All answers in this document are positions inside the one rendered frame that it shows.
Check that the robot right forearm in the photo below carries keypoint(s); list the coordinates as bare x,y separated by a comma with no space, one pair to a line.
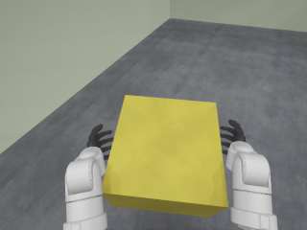
252,188

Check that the robot left forearm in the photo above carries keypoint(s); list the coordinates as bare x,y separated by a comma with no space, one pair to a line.
83,191

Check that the robot right hand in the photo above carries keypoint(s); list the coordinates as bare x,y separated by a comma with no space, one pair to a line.
238,134

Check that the robot left hand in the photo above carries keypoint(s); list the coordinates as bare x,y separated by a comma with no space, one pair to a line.
94,137

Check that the carton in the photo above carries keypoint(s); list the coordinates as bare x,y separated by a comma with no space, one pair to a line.
166,156

